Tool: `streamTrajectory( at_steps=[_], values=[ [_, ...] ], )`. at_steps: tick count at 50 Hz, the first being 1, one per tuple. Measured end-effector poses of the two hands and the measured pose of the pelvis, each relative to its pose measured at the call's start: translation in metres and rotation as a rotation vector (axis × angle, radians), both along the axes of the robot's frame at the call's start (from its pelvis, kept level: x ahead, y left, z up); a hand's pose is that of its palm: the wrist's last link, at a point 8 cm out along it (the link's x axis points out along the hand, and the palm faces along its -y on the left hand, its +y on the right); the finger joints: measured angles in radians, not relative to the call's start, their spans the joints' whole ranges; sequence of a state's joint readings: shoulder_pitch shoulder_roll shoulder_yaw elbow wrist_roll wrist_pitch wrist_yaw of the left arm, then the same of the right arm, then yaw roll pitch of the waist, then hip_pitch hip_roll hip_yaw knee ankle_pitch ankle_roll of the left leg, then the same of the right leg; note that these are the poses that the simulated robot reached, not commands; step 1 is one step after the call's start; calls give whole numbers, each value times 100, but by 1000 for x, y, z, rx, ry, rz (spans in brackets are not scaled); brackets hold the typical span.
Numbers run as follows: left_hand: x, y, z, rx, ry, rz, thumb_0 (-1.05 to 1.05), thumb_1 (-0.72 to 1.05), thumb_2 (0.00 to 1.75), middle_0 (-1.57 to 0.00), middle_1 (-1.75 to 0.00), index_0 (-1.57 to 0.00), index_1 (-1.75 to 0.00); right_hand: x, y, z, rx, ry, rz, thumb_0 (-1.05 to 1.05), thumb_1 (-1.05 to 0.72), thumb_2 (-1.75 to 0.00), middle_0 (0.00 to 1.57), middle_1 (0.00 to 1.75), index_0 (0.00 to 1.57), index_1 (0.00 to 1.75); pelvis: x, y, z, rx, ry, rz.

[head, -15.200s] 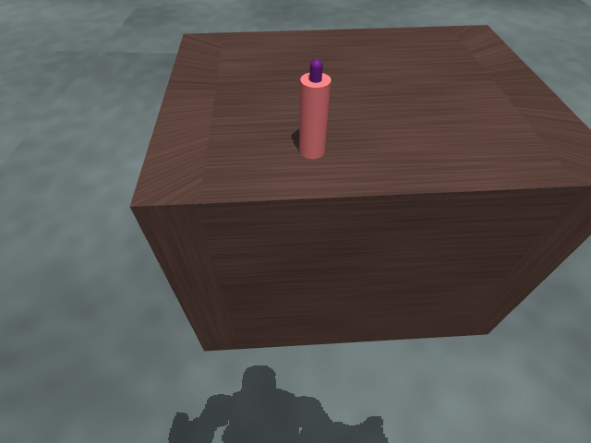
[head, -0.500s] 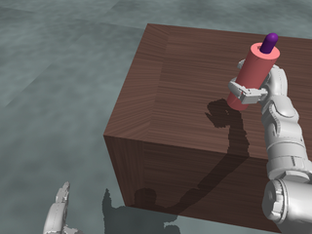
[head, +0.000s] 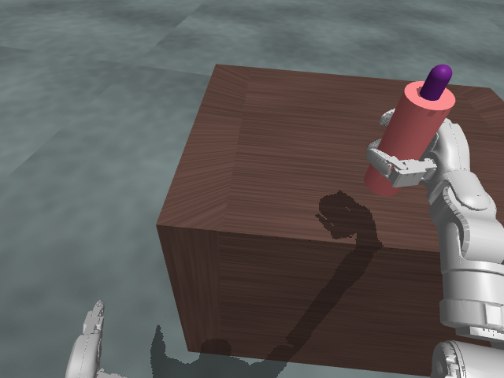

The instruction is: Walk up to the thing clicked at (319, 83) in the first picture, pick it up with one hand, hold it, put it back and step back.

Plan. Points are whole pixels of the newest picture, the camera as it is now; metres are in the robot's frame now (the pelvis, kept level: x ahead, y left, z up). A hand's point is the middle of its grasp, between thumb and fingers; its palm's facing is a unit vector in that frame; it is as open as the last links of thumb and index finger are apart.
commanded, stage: lift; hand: right
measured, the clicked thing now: (407, 135) +0.37 -0.18 +0.25
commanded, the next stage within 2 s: hold in 0.58 s
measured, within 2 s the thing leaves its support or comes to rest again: neither
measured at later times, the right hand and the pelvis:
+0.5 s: hand (416, 151) +0.34 -0.18 +0.24, palm faces +0.04 +1.00 -0.04, open 8.1 cm; pelvis +0.00 +0.00 +0.00, yaw -1 degrees
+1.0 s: hand (427, 152) +0.33 -0.18 +0.25, palm faces +0.01 +1.00 -0.05, open 8.1 cm; pelvis +0.01 +0.00 +0.00, yaw -1 degrees
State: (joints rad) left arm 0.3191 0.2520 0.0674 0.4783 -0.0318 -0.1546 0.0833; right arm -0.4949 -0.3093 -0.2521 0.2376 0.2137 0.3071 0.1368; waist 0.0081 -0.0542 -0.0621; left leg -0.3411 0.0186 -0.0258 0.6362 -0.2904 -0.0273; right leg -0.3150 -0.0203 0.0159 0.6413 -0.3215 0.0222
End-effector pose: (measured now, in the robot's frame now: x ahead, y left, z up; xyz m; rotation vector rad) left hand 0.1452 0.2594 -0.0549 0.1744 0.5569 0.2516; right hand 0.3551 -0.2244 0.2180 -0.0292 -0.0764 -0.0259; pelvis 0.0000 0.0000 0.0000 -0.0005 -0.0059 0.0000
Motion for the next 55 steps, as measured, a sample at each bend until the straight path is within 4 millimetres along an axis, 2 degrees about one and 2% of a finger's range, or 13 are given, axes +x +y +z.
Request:
streamTrajectory(
  at_steps=[8, 20, 37, 44, 55],
  values=[
    [1, -1, -1, -15, -22, -7, -1, -52, 4, -3, -4, -3, -3, -15, -1, 14, -4, 9, 3, 0, 22, -116, 80, 115, 84, 116, -5, 0, 1, 1, -17, -3],
    [3, -2, -1, -21, -41, -20, -1, -53, 5, -4, -4, -3, -4, -31, -6, 20, -5, 25, -12, 0, 22, -116, 80, 115, 84, 116, -5, 1, 2, 2, -27, -12],
    [18, -1, 4, -25, -80, -15, -1, -54, 5, -4, -5, -4, -4, -37, -11, 36, -14, 14, 9, 0, 22, -116, 80, 115, 84, 116, 2, -1, 3, 5, -34, -18],
    [16, -5, -4, -45, -47, -20, -1, -54, 5, -4, -5, -4, -4, -40, -13, 34, -18, 30, 13, 0, 22, -116, 80, 115, 84, 116, 4, -1, 4, 6, -31, -18],
    [28, -7, -1, -36, -66, -25, -1, -54, 5, -5, -5, -4, -4, -50, -14, 38, -23, 9, 17, 0, 22, -116, 80, 115, 84, 116, 8, -2, 4, 6, -33, -21]
  ],
)
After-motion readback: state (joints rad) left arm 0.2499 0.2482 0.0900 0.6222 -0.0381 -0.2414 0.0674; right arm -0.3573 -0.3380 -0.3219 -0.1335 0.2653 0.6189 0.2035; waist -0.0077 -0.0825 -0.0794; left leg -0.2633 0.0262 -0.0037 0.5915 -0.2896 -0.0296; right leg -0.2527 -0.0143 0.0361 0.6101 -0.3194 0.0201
